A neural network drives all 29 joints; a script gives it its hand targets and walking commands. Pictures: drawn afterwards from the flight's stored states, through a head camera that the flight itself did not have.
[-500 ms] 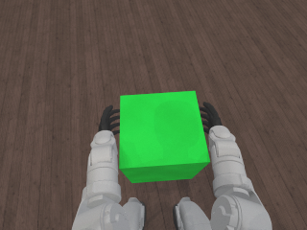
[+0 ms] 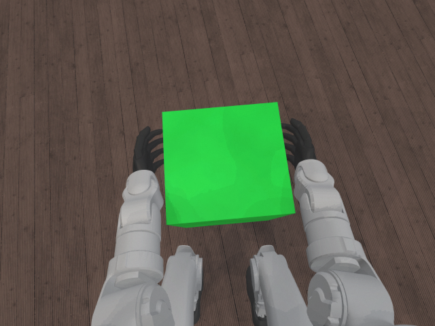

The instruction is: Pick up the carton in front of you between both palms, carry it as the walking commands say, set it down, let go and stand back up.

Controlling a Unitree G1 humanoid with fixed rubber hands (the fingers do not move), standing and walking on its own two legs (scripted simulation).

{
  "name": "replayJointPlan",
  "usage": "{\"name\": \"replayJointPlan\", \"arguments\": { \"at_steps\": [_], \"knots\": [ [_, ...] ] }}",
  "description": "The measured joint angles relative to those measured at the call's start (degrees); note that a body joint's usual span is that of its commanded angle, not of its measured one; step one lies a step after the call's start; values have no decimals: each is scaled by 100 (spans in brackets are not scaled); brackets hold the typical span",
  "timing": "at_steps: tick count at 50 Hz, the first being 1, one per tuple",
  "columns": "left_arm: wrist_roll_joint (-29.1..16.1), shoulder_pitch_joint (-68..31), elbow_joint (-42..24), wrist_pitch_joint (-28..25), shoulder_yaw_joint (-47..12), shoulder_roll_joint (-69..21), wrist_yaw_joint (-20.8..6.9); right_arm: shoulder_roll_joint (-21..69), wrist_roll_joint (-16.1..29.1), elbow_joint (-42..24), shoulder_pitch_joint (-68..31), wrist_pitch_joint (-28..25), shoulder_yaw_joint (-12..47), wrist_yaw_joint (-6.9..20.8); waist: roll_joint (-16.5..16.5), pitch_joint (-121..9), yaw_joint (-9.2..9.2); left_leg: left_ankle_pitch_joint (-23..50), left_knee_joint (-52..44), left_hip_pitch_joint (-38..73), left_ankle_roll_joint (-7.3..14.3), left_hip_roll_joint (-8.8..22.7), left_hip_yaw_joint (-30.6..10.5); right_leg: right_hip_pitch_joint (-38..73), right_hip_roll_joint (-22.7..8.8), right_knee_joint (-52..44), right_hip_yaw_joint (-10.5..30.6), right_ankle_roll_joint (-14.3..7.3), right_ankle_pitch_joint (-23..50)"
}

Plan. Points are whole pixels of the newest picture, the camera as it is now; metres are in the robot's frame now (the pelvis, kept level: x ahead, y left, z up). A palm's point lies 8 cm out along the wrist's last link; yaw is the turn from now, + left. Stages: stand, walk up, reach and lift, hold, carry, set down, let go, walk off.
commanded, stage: set down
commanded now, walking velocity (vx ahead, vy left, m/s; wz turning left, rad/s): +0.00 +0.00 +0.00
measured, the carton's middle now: (224, 175) +0.41 +0.00 -0.16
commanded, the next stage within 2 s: none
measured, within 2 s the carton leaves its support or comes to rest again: rests again in 1.70 s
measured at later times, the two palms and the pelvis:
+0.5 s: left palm (165, 177) +0.43 +0.15 -0.24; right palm (282, 168) +0.45 -0.15 -0.25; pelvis -0.04 +0.01 -0.13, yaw +0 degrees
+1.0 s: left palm (172, 176) +0.47 +0.15 -0.36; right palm (271, 169) +0.48 -0.15 -0.38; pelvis -0.04 +0.00 -0.22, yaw +1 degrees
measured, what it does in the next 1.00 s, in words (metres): lowers itself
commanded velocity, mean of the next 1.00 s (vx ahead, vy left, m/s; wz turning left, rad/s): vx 0.00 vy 0.00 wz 0.00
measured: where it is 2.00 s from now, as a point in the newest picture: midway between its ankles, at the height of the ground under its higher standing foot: (225, 305)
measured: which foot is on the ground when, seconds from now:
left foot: down 0.00-1.00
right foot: down 0.00-1.00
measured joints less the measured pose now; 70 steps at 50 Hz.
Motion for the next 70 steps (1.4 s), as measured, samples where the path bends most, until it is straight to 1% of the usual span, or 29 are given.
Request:
{"name": "replayJointPlan", "arguments": {
  "at_steps": [6,12,19,26,33,39,43,47,52,57,64,70],
  "knots": [
    [-80,-349,196,-150,42,142,27,-146,95,220,-371,-137,88,-108,31,31,-1,-101,639,-814,-27,-23,-22,-802,8,634,-40,3,-111],
    [-272,-782,251,-182,-27,286,145,-394,317,344,-826,-185,228,-170,50,265,1,-180,1356,-1594,-35,-49,-7,-1572,13,1352,-51,35,-200],
    [-435,-1319,360,-85,-71,436,307,-694,505,578,-1435,-100,310,-185,65,614,-18,-229,2101,-2311,-24,-86,33,-2276,11,2107,-42,83,-274],
    [-447,-1835,572,5,5,563,392,-933,552,937,-2034,-36,324,-184,75,921,-52,-235,2660,-2882,-16,-121,71,-2837,5,2686,-28,116,-309],
    [-490,-2275,787,-29,19,691,479,-1186,608,1275,-2567,-71,413,-179,87,1309,-61,-248,3151,-3352,-31,-146,100,-3309,6,3206,-21,128,-348],
    [-725,-2597,983,-141,-140,864,606,-1446,809,1546,-2994,-153,672,-228,92,1787,-49,-293,3592,-3653,-63,-146,112,-3624,28,3669,-32,120,-397],
    [-1018,-3031,1416,-153,-411,1124,690,-1653,1059,1702,-3146,-203,983,-378,165,2037,45,-349,3872,-3783,-91,-161,114,-3759,25,3968,-46,103,-464],
    [-1287,-3145,1613,-280,-520,1250,702,-1752,1279,1821,-3221,-312,1283,-491,264,2151,119,-439,4094,-3814,-122,-172,122,-3801,26,4213,-49,76,-565],
    [-1436,-3048,1822,-389,-507,1304,668,-1713,1305,2028,-3255,-318,1412,-550,293,2129,122,-521,4252,-3831,-190,-198,89,-3838,36,4383,-75,29,-637],
    [-1438,-3074,2051,-438,-501,1362,625,-1684,1279,2213,-3296,-332,1438,-577,264,2138,120,-527,4325,-3848,-238,-207,49,-3884,71,4450,-98,6,-604],
    [-1359,-3431,2440,-491,-449,1481,570,-1722,1180,2466,-3508,-408,1395,-598,263,2320,128,-429,4387,-3898,-247,-229,54,-3944,69,4528,-94,5,-507],
    [-1316,-3605,2670,-541,-475,1630,481,-1702,1132,2565,-3632,-454,1284,-516,229,2505,95,-398,4457,-3886,-252,-264,33,-3903,43,4590,-118,3,-502]
  ]
}}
